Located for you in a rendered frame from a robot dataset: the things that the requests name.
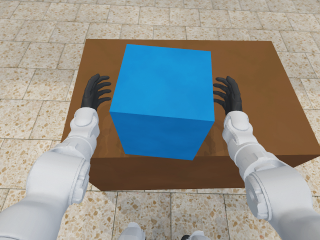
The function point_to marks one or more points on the left robot forearm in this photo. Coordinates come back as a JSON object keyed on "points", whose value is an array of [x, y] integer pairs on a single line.
{"points": [[81, 141]]}

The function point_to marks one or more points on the robot left upper arm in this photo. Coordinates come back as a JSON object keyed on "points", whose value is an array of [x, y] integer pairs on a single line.
{"points": [[58, 180]]}

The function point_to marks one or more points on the robot left hand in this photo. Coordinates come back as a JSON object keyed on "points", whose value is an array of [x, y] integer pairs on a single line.
{"points": [[91, 93]]}

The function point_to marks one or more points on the robot right hand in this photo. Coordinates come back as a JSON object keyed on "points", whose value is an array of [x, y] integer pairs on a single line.
{"points": [[232, 98]]}

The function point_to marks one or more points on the left robot thigh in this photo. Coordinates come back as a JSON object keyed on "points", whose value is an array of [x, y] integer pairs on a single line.
{"points": [[132, 233]]}

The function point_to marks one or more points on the robot left shin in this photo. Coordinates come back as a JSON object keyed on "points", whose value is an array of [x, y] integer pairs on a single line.
{"points": [[133, 224]]}

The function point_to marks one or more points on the carton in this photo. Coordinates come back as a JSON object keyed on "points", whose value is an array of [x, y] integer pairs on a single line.
{"points": [[163, 103]]}

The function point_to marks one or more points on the pedestal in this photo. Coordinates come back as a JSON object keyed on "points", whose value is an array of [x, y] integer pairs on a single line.
{"points": [[268, 99]]}

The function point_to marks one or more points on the right robot forearm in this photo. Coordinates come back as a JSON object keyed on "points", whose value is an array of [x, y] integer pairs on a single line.
{"points": [[244, 149]]}

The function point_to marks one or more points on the robot right upper arm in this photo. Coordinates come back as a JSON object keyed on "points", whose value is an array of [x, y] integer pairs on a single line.
{"points": [[280, 196]]}

